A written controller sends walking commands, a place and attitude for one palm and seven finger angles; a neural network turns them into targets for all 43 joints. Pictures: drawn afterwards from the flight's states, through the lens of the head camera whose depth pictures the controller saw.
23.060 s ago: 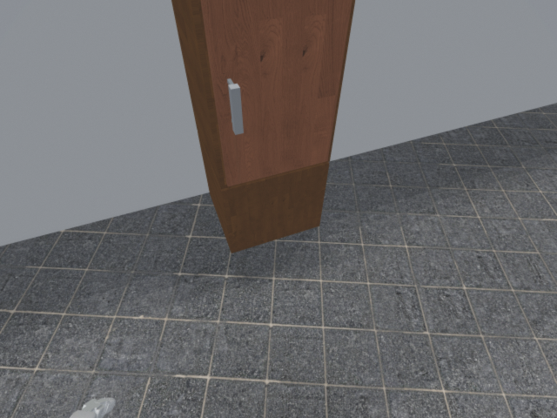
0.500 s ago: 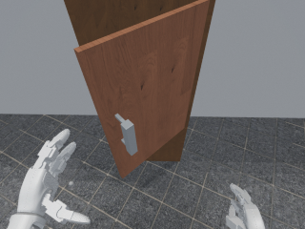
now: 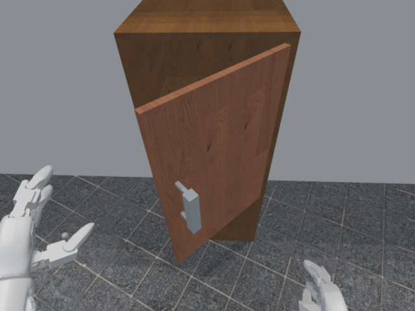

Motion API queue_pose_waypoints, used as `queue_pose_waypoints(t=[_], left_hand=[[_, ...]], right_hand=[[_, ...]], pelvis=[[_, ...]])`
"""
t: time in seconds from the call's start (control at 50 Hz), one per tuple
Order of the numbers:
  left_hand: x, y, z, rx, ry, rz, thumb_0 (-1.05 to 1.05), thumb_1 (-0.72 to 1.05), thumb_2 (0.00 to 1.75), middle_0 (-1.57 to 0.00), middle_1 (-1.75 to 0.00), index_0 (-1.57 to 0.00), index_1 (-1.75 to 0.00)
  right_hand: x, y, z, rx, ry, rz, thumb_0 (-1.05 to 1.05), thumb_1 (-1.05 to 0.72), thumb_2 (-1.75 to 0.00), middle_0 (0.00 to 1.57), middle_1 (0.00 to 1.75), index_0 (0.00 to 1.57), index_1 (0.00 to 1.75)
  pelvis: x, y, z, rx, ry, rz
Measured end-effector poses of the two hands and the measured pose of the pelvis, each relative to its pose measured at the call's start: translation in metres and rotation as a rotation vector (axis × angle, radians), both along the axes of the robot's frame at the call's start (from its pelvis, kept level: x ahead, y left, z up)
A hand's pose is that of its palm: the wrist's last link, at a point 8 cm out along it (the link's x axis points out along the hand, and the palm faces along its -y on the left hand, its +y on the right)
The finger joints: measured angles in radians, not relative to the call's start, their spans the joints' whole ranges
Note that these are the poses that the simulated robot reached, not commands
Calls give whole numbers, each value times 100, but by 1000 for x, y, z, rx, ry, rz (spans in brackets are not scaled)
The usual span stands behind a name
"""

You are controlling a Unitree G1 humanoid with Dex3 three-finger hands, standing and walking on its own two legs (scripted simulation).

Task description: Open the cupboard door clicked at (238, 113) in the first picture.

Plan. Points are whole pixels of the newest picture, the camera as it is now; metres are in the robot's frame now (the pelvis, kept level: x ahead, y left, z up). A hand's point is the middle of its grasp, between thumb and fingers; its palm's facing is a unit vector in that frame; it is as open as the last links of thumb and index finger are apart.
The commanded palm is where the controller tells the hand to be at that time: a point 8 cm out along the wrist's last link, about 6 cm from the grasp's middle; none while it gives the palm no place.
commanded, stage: draw the hand back to the body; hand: left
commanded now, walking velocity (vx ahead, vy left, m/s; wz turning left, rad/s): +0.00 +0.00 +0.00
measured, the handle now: (187, 206) +0.35 +0.10 -0.03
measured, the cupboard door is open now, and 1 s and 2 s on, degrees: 44 44 44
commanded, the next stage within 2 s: step back with the hand held close in 0.56 s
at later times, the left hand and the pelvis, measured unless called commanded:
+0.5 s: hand (53, 231) +0.18 +0.25 +0.15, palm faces +0.45 -0.79 -0.42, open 7.5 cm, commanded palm +0.13 +0.29 +0.17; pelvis -0.01 -0.01 +0.01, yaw -1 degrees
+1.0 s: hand (49, 241) +0.16 +0.24 +0.15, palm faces +0.33 -0.78 -0.54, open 7.4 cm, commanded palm +0.11 +0.29 +0.18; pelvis -0.04 -0.01 +0.01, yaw -1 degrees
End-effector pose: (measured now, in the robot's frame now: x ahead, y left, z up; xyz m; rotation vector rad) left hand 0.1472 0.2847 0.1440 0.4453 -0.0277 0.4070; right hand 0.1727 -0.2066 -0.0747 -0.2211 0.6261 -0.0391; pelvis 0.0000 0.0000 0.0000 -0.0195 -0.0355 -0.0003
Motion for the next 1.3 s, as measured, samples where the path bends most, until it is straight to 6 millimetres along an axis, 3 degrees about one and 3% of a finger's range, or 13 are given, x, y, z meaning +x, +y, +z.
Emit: queue_pose_waypoints(t=[0.26, 0.4, 0.48, 0.74, 0.92, 1.04, 1.3], left_hand=[[-5, 15, 45, 95, -137, 47, 1, 72, 82, -20, -30, -20, -30], [-6, 6, 31, 49, -84, 46, 1, 85, 87, -20, -30, -20, -30], [-10, -1, 27, 39, -68, 35, 1, 87, 89, -21, -30, -21, -30], [-15, -8, 42, 82, -127, 28, 2, 89, 89, -21, -30, -21, -30], [-13, -10, 36, 146, -49, -70, 1, 89, 89, -21, -30, -21, -30], [-26, 1, 36, 178, -33, -91, 2, 89, 89, -21, -30, -21, -30], [-71, 20, 33, 211, -137, -46, 2, 89, 89, -21, -30, -21, -30]], right_hand=[[7, -10, 8, -10, -3, 8, 2, -90, -89, 20, 30, 20, 30], [-1, -18, 4, -2, 27, -5, 2, -90, -89, 20, 30, 20, 30], [-8, -23, 3, -8, 37, -13, 2, -90, -89, 20, 30, 20, 30], [-17, -36, 3, -5, 25, -28, 2, -90, -89, 20, 30, 20, 30], [-34, -50, 3, -43, 74, -105, 2, -90, -89, 20, 30, 20, 30], [-53, -49, 2, -61, 102, -153, 2, -90, -89, 20, 30, 20, 30], [-87, -24, 5, -74, 59, -94, 2, -90, -89, 20, 30, 20, 30]], pelvis=[[0, -4, 7, 2, -34, -7], [-5, -9, 8, 6, -38, -12], [-6, -13, 8, 7, -44, -12], [-17, -23, 9, 3, -45, -8], [-32, -15, 7, 3, 33, -16], [-45, -6, 5, 9, 37, -21], [-84, 4, -7, 13, 12, -14]])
